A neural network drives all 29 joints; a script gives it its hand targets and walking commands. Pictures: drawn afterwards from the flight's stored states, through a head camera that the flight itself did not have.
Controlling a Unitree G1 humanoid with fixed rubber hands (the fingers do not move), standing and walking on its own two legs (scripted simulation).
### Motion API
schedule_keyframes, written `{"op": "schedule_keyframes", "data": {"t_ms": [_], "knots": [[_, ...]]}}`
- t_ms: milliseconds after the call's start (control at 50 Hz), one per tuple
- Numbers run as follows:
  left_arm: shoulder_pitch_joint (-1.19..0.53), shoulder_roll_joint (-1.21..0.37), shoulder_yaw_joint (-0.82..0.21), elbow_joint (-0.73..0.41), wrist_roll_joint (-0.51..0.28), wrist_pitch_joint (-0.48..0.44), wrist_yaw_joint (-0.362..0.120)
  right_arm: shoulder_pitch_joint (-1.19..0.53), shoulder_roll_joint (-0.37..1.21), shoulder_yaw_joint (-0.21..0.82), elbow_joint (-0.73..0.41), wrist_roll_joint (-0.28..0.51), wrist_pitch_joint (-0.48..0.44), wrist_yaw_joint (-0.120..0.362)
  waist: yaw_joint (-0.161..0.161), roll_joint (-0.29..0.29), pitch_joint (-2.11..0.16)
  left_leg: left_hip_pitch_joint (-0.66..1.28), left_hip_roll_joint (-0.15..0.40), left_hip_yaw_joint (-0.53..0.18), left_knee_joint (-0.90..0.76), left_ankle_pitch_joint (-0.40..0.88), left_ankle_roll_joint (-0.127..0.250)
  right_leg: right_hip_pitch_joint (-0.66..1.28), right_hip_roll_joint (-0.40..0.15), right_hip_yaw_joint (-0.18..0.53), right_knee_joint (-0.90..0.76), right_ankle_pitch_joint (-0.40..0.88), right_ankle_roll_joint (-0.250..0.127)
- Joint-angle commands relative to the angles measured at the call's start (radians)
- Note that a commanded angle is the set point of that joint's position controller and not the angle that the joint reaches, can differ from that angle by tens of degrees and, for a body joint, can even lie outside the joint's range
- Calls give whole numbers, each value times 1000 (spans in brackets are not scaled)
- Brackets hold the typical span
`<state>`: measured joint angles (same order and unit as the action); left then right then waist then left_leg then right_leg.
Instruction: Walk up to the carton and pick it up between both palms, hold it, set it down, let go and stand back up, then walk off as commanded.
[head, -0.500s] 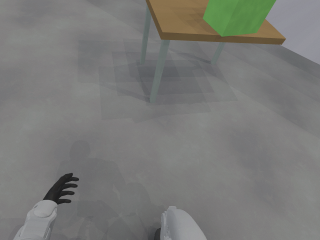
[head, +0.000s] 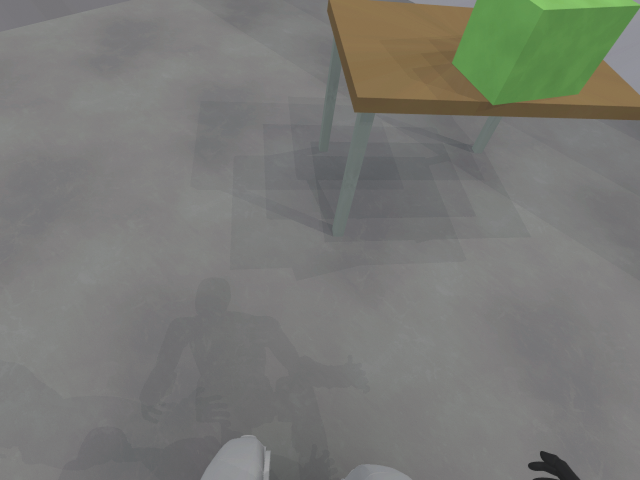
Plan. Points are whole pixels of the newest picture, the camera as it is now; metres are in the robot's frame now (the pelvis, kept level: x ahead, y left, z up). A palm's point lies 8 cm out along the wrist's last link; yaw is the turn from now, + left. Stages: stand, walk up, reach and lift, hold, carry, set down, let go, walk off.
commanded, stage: walk up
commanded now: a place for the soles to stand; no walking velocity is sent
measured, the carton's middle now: (536, 37) +1.14 -0.62 +0.02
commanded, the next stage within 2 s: none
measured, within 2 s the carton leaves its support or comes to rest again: neither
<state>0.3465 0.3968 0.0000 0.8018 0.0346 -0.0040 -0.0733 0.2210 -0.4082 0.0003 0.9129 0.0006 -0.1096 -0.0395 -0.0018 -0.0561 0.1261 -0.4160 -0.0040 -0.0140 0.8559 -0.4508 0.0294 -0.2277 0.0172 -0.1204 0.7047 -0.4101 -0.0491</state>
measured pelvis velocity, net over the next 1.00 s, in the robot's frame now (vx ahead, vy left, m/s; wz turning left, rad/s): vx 0.14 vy -0.15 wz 0.09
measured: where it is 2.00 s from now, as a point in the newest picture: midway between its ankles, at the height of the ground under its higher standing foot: (390, 435)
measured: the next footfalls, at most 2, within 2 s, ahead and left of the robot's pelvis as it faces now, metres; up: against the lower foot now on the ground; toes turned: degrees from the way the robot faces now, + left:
left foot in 0.02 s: +0.11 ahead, +0.09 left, +0.00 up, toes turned +0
right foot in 0.56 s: +0.20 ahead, -0.24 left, +0.00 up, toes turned +2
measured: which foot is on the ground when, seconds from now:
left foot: up 0.00-0.00, down 0.02-0.56, up 0.58-0.94, down 0.96-1.00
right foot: down 0.00-0.02, up 0.04-0.54, down 0.56-0.98, up 1.00-1.00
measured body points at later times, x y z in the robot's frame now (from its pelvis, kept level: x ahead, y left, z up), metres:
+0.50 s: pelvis +0.08 -0.07 -0.01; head +0.10 -0.01 +0.44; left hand +0.23 +0.22 -0.14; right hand +0.11 -0.42 -0.07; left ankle +0.07 +0.09 -0.71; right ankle +0.15 -0.22 -0.68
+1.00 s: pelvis +0.14 -0.15 -0.01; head +0.15 -0.11 +0.44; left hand +0.19 +0.16 -0.14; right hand +0.23 -0.48 -0.08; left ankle +0.20 -0.03 -0.72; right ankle +0.16 -0.24 -0.71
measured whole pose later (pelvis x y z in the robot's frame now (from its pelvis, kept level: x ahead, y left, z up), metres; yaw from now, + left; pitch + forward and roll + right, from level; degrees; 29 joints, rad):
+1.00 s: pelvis +0.14 -0.15 -0.01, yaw +5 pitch -3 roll -1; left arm 0.33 0.45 0.01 0.74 0.03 0.02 -0.08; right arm 0.28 -0.43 0.00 0.91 0.00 -0.11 -0.06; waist 0.00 -0.08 0.07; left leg -0.42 0.03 0.03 0.78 -0.30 0.03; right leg -0.34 0.02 -0.06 0.83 -0.42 -0.05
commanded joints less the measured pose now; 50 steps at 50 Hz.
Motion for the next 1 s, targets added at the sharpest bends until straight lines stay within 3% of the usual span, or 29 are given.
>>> {"op": "schedule_keyframes", "data": {"t_ms": [0, 20, 40, 100, 140, 160, 240, 300, 360, 400, 440, 460, 500, 520, 540, 560, 580, 600, 620, 640, 720, 780, 800, 860, 900, 920, 940, 960, 980], "knots": [[-102, 143, 99, -194, -14, -16, 10, 375, -340, -139, 33, -10, -28, -39, -114, 185, -242, 493, 200, -293, -510, 184, 54, -253, -61, 111, 262, 355, -19], [-89, 152, 100, -210, -6, -6, 6, 349, -460, -162, 4, -3, -31, -48, -82, 245, -243, 610, 416, -769, -579, 82, 159, -540, 31, 153, 415, -99, 33], [-138, 278, 131, -185, 13, 17, 14, 290, -465, -162, -3, 27, -23, -47, -76, 70, -221, 511, 445, -777, -569, -114, 206, -542, -41, 244, 487, -104, 14], [-133, 231, 119, -140, 6, 19, 9, 240, -333, -127, -13, 14, -25, -52, -32, 65, -93, 487, 281, -489, -471, 422, 42, -610, -72, 236, 497, 51, 30], [-68, 206, 114, -105, 2, 28, 6, 244, -347, -125, -27, 19, -30, -53, 2, 160, -169, 490, 258, -379, -427, 720, -9, -554, -69, 253, 511, 62, 38], [-110, 221, 117, -110, 16, 34, 9, 281, -336, -129, -20, 18, -31, -57, -29, 137, -198, 515, 256, -389, -395, 778, 11, -562, -57, 240, 553, 65, 39], [-189, 228, 102, -135, 15, 55, 9, 273, -328, -137, -45, 4, -32, -64, -22, 153, -190, 355, 229, -292, -381, 700, 8, -521, -65, 193, 464, 107, 24], [-220, 230, 101, -139, 14, 55, 2, 250, -345, -132, -34, -4, -33, -63, -8, 176, -162, 357, 246, -336, -357, 637, 91, -567, -89, 211, 428, 90, 24], [-303, 272, 134, -139, 19, 50, 0, 253, -382, -146, -58, -3, -39, -71, -16, 145, -196, 432, 389, -484, -343, 324, 226, -632, -162, 307, 432, 40, 32], [-321, 275, 143, -154, 20, 43, -10, 189, -405, -151, -65, -9, -40, -66, -4, 211, -148, 377, 393, -484, -382, 162, 234, -618, -180, 320, 403, 37, 28], [-309, 272, 147, -140, 26, 39, -18, 180, -399, -145, -59, -12, -47, -65, -6, 115, -142, 296, 396, -466, -351, 223, 234, -530, -170, 284, 302, -31, 17], [-326, 269, 146, -154, 19, 30, -22, 166, -408, -144, -64, -18, -44, -66, -17, 153, -190, 299, 358, -396, -308, 245, 219, -452, -158, 283, 227, -82, 22], [-218, 235, 140, -117, 18, 9, -20, 95, -400, -138, -81, -17, -37, -54, 39, 192, -185, 178, 334, -315, -242, 341, 208, -274, -121, 182, 110, -74, 7], [-97, 218, 155, -67, 4, -3, -16, 29, -375, -126, -101, -20, -36, -55, 127, 187, -223, 44, 296, -243, -78, 370, 165, -73, -130, 229, -76, 44, 11], [47, 268, 174, -12, 2, -18, -3, 66, -309, -93, -82, -33, -24, -50, 171, -36, -243, -131, 146, -71, 222, 258, 98, 180, -52, 202, -150, -59, 22], [50, 349, 178, -40, 32, -18, 6, 99, -171, -52, -88, -31, -21, -45, 182, -346, -178, -438, -13, -21, 458, -168, 43, 218, -209, 531, -246, -272, 3], [-6, 389, 186, -68, 5, -18, 9, 45, -240, -73, -115, -14, -13, -53, 130, -224, -90, -531, -69, -18, 534, -159, 24, 70, -323, 897, -504, -401, -35], [-94, 397, 187, -83, -26, -14, 14, 38, -323, -92, -86, -10, -14, -53, 76, -53, -81, -481, -35, -75, 520, -79, 13, 93, -300, 884, -536, -387, -3], [-123, 363, 182, -99, -22, -11, 13, 52, -339, -98, -67, -2, -13, -44, 68, -44, -53, -440, 19, -44, 449, -20, 4, 78, -276, 719, -476, -332, -39], [-122, 326, 177, -115, -18, -14, 17, 72, -326, -92, -53, -8, -8, -34, 64, -47, -32, -415, 47, -4, 405, 9, 8, 53, -245, 674, -439, -274, -78], [-105, 296, 154, -124, -7, -4, 5, 109, -335, -110, -4, -1, 12, -19, 50, -141, -5, -242, 72, 28, 263, 68, -2, -80, -187, 558, -491, -340, -37], [-38, 295, 147, -134, -6, -5, 4, 5, -312, -93, -45, 12, 6, -20, 95, -96, 1, -272, 86, 57, 131, -19, 5, 22, -244, 565, -460, -156, -136], [-34, 289, 154, -133, -8, -4, 5, 38, -304, -93, -41, 10, 4, -19, 81, -71, 6, -303, 90, 42, 114, 10, 1, 85, -242, 552, -437, -84, -121], [2, 295, 142, -154, 2, 0, 5, 42, -261, -82, -49, 18, -17, -24, 91, -114, -53, -200, 66, 64, -51, -78, 9, 110, -258, 474, -318, 283, -206], [-63, 283, 138, -181, -1, 10, 7, 148, -248, -76, -22, 20, -25, -31, 33, -153, -138, -26, 39, 93, -231, 54, 17, 73, -193, 358, -189, 417, -187], [-134, 240, 122, -199, -11, 13, 0, 271, -260, -95, 19, 7, -37, -42, -39, -72, -168, 229, 6, 113, -361, 196, 18, -92, -156, 289, -60, 513, -153], [-125, 189, 102, -217, -20, 10, 1, 331, -326, -127, 35, -10, -36, -53, -80, 63, -221, 475, 78, -41, -394, 204, 50, -319, -87, 219, 158, 457, -76], [-115, 135, 88, -244, -20, 0, 6, 369, -409, -146, 22, -27, -35, -62, -99, 295, -259, 628, 315, -376, -424, 101, 132, -551, -12, 149, 340, 4, 5], [-151, 231, 110, -237, 15, 14, 14, 367, -490, -168, 7, 3, -28, -66, -107, 154, -219, 488, 526, -766, -580, -167, 220, -647, -12, 198, 465, -149, 14]]}}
